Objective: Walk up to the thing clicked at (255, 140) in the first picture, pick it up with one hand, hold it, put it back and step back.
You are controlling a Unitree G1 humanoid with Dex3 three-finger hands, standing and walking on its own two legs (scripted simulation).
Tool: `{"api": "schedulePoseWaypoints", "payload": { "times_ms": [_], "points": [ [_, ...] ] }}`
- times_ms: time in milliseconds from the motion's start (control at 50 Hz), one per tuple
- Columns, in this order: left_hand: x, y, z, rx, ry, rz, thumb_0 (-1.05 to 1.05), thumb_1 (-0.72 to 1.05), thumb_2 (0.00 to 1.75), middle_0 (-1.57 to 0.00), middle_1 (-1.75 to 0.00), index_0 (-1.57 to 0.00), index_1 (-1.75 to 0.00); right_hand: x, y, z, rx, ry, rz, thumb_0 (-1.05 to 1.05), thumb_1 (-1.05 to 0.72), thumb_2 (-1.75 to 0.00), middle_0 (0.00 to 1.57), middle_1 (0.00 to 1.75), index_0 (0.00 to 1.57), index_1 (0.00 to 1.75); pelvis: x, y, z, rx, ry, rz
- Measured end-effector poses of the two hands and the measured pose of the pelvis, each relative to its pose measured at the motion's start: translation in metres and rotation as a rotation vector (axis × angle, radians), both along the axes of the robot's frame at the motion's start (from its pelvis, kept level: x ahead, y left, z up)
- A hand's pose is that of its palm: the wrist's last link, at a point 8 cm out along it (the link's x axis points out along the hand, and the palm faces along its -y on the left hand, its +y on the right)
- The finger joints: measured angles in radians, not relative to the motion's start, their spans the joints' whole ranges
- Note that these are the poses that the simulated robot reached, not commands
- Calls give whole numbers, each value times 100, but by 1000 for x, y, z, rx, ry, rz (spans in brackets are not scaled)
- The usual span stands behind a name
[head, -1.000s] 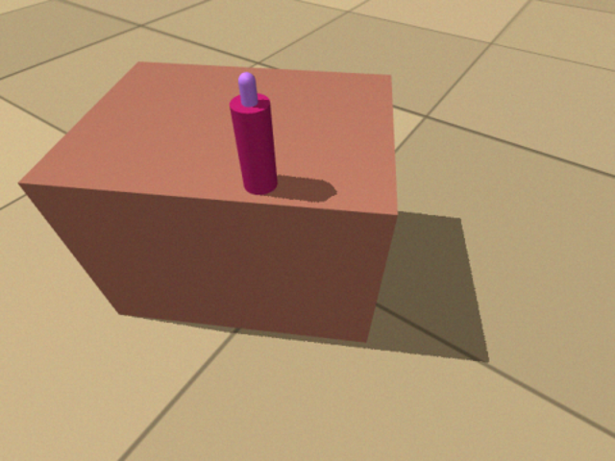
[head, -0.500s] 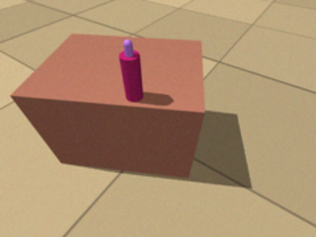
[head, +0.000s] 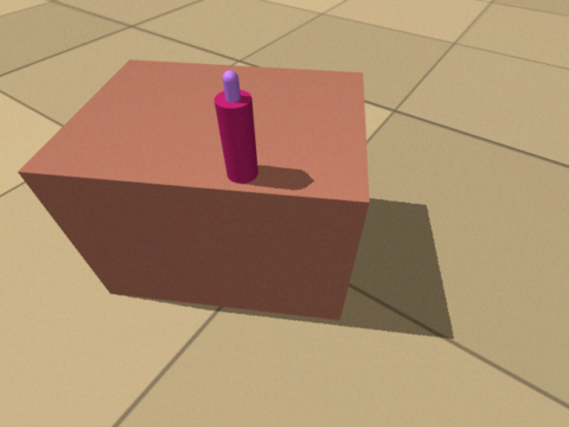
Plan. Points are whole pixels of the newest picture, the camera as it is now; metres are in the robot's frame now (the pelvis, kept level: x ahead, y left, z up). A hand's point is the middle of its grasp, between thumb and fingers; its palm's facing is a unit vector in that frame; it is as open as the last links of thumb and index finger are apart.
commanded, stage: stand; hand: left
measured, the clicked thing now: (236, 128) +0.76 +0.12 +0.01
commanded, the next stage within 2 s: walk up in 0.12 s
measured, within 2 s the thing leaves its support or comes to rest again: neither
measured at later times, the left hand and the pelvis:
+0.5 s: hand out of the picture +0.16 +0.23 -0.15, palm faces -0.09 -0.91 -0.41, open 7.3 cm; pelvis +0.08 -0.05 -0.02, yaw -5 degrees
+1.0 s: hand (162, 327) +0.35 +0.25 -0.17, palm faces -0.19 -0.92 -0.35, open 7.4 cm; pelvis +0.26 -0.01 -0.02, yaw -8 degrees
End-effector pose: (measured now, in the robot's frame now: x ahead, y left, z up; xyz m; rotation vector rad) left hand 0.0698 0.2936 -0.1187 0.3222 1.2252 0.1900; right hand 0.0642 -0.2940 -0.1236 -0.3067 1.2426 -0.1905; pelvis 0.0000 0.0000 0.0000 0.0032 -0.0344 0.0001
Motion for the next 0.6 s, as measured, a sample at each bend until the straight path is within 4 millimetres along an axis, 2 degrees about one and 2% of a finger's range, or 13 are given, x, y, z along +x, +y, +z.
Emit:
{"api": "schedulePoseWaypoints", "payload": {
  "times_ms": [160, 260, 340, 420, 460, 500, 600],
  "points": [
    [1, 1, 0, -5, -6, -8, 0, 90, 90, -20, -30, -21, -30, 3, -2, 0, 5, -15, 3, 0, -90, -90, 20, 30, 20, 29, 3, 0, -1, 0, 3, -8],
    [7, 10, -2, 7, 7, -23, 0, 90, 90, -21, -30, -21, -30, 3, -17, 2, -16, -72, -30, 0, -90, -90, 21, 30, 20, 30, 22, -2, -8, 11, 12, -45],
    [32, 8, -1, 38, 25, -67, 0, 90, 90, -20, -30, -21, -30, -11, -38, 1, -41, -51, -80, 0, -90, -90, 21, 30, 20, 30, 35, -14, -12, 24, 0, -63],
    [70, -8, 5, 48, -33, -101, 0, 91, 90, -20, -30, -21, -30, -19, -66, -7, -49, 38, -101, 0, -90, -90, 21, 30, 20, 30, 56, -33, -17, 14, -15, -70],
    [82, -15, 5, 64, -71, -102, 0, 91, 90, -20, -30, -21, -30, -11, -78, -14, -55, 65, -108, 0, -90, -90, 20, 30, 20, 30, 66, -41, -23, -9, -28, -70],
    [88, -22, 8, 66, -74, -92, 0, 91, 90, -20, -30, -21, -30, 4, -82, -13, -51, 65, -110, 0, -90, -90, 20, 30, 20, 29, 78, -46, -21, -11, -36, -81],
    [103, -32, 17, 50, -45, -79, 0, 90, 90, -21, -30, -21, -30, 58, -82, -1, -29, -21, -89, 1, -91, -90, 20, 30, 20, 29, 113, -49, -9, -10, -36, -109]
  ]
}}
